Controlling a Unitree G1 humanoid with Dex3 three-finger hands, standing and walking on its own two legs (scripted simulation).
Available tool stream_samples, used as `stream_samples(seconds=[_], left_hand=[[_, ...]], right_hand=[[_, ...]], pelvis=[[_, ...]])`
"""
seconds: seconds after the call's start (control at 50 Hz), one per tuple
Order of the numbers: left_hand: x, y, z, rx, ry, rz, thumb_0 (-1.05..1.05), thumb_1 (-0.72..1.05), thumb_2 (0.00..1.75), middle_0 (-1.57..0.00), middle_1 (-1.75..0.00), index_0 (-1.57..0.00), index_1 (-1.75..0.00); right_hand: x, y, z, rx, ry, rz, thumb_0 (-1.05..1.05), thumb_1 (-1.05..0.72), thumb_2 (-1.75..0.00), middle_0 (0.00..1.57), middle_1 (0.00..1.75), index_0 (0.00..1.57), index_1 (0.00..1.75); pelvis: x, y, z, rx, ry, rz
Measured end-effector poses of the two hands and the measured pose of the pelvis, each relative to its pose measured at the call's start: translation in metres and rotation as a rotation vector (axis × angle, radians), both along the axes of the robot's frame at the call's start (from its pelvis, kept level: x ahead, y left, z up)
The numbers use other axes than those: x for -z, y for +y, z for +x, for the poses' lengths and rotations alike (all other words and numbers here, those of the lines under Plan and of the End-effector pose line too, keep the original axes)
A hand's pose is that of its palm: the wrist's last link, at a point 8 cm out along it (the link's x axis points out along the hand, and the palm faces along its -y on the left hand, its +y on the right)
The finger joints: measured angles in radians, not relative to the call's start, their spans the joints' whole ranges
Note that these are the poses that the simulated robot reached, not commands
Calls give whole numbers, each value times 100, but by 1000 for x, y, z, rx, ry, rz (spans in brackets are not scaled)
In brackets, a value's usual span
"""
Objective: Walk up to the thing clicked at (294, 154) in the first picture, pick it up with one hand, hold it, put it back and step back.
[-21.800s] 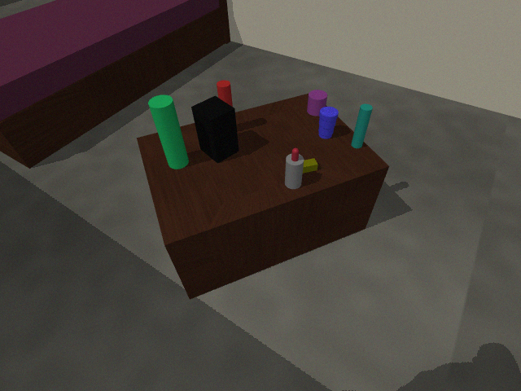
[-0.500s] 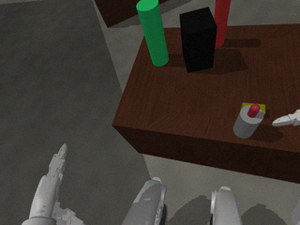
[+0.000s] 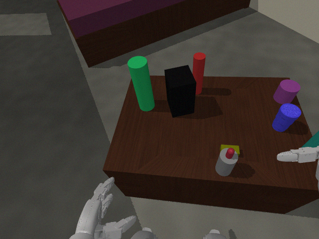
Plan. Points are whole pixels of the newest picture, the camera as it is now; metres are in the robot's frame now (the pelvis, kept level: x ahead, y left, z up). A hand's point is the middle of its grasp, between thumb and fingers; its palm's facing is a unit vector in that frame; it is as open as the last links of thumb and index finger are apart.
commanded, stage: home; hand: right
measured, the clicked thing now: (227, 160) +0.42 -0.16 -0.21
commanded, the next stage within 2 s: none
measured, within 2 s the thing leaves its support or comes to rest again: neither
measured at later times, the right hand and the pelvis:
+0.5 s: hand (257, 228) +0.19 -0.16 -0.04, palm faces +0.15 +0.96 -0.22, open 17.4 cm; pelvis +0.02 +0.02 +0.02, yaw -1 degrees
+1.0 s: hand out of the picture +0.16 -0.16 -0.04, palm faces +0.15 +0.95 -0.27, open 17.5 cm; pelvis -0.01 +0.03 +0.02, yaw -2 degrees
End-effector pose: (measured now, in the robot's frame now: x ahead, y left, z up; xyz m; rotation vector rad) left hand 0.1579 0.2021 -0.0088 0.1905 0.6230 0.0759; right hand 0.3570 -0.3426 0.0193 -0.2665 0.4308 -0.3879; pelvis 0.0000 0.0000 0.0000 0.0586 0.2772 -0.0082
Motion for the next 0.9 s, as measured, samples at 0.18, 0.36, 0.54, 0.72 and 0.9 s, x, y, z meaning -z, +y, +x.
stream_samples(seconds=[0.18, 0.36, 0.54, 0.72, 0.9], left_hand=[[6, 26, -1, -50, 128, 53, 1, 69, 78, -18, -26, -19, -26], [4, 27, 17, -61, 93, 27, 1, 86, 88, -20, -29, -20, -29], [40, 44, 10, -108, 164, 34, 2, 89, 90, -20, -30, -20, -29], [46, 58, -4, -127, 131, 63, 2, 90, 90, -20, -30, -20, -30], [42, 66, -10, -136, 79, 73, 2, 90, 90, -20, -30, -20, -30]], right_hand=[[37, 53, -76, -88, 132, 96, -1, 49, -8, 6, 6, 6, 6], [33, 105, -145, -116, 147, 154, -2, 51, -7, 6, 6, 6, 5], [33, 136, -206, -98, 227, 168, -2, 54, -5, 5, 5, 6, 5], [31, 138, -214, -86, 232, 130, -2, 55, -5, 5, 5, 6, 5], [26, 143, -218, -99, 227, 123, -2, 55, -4, 5, 5, 5, 4]], pelvis=[[-16, 1, 11, 3, -62, -21], [-25, 11, 17, 10, -117, -32], [-20, 20, 14, 19, -143, -36], [-16, 28, 1, 25, -158, -42], [-17, 28, -5, 21, -170, -43]])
